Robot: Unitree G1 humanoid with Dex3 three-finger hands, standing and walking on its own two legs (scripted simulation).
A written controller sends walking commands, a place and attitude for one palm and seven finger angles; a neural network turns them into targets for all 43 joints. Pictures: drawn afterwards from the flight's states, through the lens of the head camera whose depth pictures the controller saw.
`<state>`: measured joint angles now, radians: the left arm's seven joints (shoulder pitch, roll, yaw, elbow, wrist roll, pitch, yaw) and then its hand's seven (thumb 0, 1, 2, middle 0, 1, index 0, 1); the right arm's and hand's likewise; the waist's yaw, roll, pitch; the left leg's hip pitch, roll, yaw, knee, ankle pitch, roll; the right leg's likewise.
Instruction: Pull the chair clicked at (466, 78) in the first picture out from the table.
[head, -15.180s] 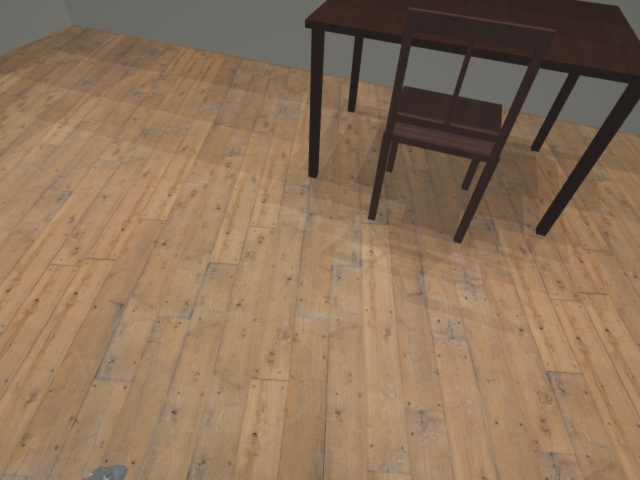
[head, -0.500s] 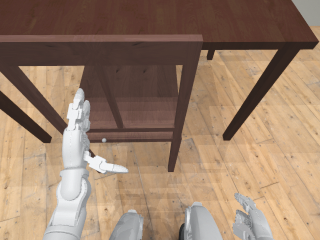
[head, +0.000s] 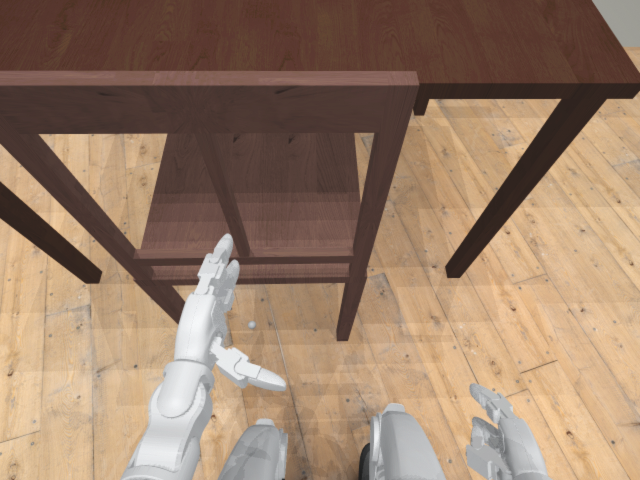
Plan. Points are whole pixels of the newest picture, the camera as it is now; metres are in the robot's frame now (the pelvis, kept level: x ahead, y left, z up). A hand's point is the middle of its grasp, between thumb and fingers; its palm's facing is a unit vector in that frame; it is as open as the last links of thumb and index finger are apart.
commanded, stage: aim the fingers beside a spindle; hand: left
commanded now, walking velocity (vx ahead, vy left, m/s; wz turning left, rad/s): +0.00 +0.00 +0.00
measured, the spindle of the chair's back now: (228, 204) +0.46 +0.14 +0.02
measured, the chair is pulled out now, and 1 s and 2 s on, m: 0.00 0.00 0.00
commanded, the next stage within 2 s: push the fingers through the gap in 0.70 s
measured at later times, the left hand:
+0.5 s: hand (213, 288) +0.32 +0.13 +0.06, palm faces +0.09 -0.99 -0.05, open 16.9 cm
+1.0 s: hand (227, 301) +0.32 +0.12 +0.01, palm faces -0.04 -1.00 -0.02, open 17.0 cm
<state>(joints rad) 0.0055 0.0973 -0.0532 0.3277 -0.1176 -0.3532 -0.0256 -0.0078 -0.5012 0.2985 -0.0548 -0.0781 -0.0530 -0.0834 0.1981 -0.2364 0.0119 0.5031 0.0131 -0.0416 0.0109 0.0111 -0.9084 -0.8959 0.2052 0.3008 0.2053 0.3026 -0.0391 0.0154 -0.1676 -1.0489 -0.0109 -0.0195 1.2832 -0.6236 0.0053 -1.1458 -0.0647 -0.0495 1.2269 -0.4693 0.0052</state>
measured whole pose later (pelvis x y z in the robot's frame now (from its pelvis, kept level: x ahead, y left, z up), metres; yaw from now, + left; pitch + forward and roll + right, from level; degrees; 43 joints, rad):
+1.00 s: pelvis +0.00 +0.00 +0.01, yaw +0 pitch +21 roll -1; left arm -0.08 0.16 0.01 0.36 -0.14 -0.33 -0.06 -0.01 -0.50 0.30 -0.05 -0.08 -0.05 -0.08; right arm 0.19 -0.25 0.02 0.53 0.02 -0.04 0.00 0.01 -0.91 -0.90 0.20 0.30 0.20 0.30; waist -0.03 0.03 -0.16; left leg -1.02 -0.01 -0.04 1.26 -0.61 0.00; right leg -1.10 -0.07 -0.06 1.20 -0.46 0.00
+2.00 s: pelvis -0.01 +0.00 +0.00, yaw -1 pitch +25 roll -1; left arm -0.53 0.19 0.18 0.78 -0.07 -0.47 0.04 -0.01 -0.50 0.30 -0.06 -0.08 -0.06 -0.08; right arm 0.24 -0.24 0.00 0.61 -0.02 -0.01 0.02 0.01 -0.91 -0.90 0.20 0.30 0.20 0.30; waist -0.11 0.02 -0.16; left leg -1.11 0.00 -0.01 1.28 -0.61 0.01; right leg -1.21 -0.05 -0.04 1.21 -0.44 0.01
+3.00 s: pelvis -0.01 +0.00 +0.00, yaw -1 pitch +25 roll -1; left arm -0.52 0.17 0.19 0.77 -0.07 -0.52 0.05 -0.01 -0.33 0.37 -0.35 -0.98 -0.35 -0.99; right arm 0.24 -0.24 -0.01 0.60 -0.03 0.00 0.03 0.01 -0.91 -0.90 0.20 0.30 0.20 0.30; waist -0.11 0.02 -0.15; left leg -1.10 0.00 0.00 1.27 -0.60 0.01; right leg -1.20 -0.05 -0.03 1.20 -0.43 0.01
